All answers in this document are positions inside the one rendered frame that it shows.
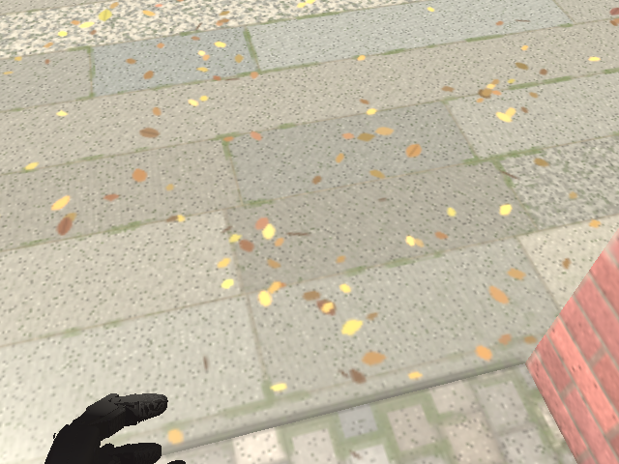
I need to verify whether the left robot hand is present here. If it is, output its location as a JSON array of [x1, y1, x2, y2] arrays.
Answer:
[[44, 393, 186, 464]]

